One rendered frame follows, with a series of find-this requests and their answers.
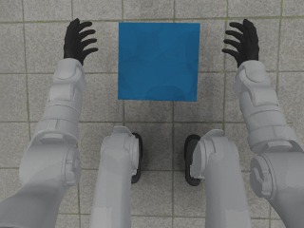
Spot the right robot forearm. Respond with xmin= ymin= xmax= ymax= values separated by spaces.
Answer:
xmin=233 ymin=60 xmax=304 ymax=154

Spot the robot right foot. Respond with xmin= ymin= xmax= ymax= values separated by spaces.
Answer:
xmin=183 ymin=134 xmax=201 ymax=186

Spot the robot left shin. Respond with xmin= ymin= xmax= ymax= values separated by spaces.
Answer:
xmin=100 ymin=125 xmax=137 ymax=176

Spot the left robot hand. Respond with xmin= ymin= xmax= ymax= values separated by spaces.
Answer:
xmin=63 ymin=18 xmax=99 ymax=66

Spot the left robot upper arm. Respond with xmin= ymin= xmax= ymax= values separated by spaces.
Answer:
xmin=0 ymin=143 xmax=82 ymax=228

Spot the carton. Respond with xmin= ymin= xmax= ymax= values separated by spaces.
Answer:
xmin=118 ymin=22 xmax=200 ymax=102

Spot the right robot hand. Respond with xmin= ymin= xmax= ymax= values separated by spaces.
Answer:
xmin=222 ymin=18 xmax=259 ymax=68

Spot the left robot forearm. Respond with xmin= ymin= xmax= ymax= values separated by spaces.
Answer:
xmin=19 ymin=58 xmax=87 ymax=185

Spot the right robot upper arm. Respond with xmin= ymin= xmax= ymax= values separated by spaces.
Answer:
xmin=249 ymin=152 xmax=304 ymax=228

